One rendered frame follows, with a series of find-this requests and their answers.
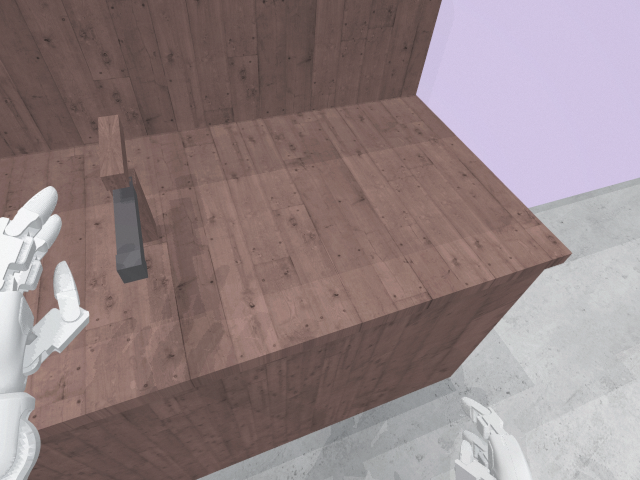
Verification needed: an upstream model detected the tap lever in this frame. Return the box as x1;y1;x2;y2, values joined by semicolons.
113;176;148;284

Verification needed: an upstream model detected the robot right hand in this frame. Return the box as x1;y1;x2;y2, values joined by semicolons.
455;397;533;480

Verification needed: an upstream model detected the left robot forearm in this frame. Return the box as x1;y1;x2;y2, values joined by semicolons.
0;392;41;480

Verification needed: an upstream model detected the counter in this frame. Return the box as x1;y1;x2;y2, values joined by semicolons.
0;0;572;480

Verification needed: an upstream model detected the robot left hand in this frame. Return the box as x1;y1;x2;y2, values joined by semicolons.
0;186;89;394

